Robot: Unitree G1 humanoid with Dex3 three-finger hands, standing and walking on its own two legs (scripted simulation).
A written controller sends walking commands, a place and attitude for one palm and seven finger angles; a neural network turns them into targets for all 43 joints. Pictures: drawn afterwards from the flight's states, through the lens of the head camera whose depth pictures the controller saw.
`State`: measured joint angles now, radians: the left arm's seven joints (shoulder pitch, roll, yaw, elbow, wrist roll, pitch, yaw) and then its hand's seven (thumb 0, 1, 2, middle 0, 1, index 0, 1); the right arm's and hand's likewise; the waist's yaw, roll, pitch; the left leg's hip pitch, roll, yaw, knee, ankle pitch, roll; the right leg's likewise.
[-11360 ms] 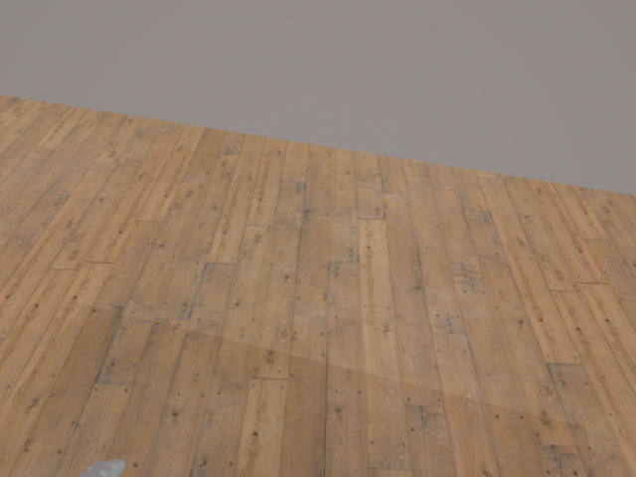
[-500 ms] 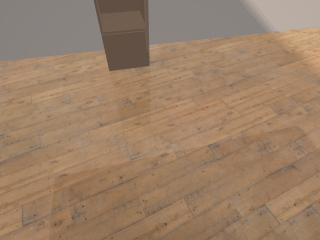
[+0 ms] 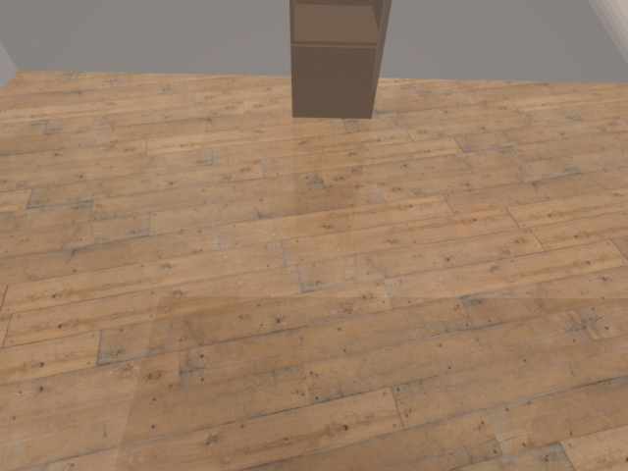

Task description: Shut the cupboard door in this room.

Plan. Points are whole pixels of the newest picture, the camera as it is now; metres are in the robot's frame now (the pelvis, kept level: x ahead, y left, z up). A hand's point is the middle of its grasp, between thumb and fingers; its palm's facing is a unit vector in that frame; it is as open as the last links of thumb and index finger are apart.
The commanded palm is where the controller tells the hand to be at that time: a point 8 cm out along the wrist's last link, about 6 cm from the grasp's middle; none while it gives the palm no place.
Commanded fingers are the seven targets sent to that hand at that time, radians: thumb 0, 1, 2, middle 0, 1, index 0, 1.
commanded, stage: turn or walk to find it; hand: left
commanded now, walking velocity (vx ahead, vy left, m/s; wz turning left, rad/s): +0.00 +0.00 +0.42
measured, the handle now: out of the picture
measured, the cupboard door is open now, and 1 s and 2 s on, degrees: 81 81 81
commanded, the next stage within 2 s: stand and wait in 1.16 s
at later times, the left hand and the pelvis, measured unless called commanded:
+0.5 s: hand out of the picture +0.06 +0.19 -0.14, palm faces +0.19 -0.94 -0.29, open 7.4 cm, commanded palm none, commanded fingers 0.00 0.90 0.90 -0.20 -0.30 -0.20 -0.30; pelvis -0.01 -0.02 +0.00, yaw +11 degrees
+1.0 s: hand out of the picture -0.10 +0.23 -0.17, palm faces +0.43 -0.87 -0.25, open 7.4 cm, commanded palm none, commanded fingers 0.00 0.90 0.90 -0.20 -0.30 -0.20 -0.30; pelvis -0.04 +0.01 +0.01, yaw +24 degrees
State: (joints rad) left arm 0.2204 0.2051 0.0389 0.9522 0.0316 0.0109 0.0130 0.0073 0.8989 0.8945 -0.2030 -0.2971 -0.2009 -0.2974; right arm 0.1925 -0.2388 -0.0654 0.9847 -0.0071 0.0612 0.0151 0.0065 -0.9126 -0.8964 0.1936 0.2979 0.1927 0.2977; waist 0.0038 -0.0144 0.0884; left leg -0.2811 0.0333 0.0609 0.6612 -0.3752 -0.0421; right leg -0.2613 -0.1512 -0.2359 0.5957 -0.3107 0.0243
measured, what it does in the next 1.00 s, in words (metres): steps on the spot, turning left: left foot, then right foot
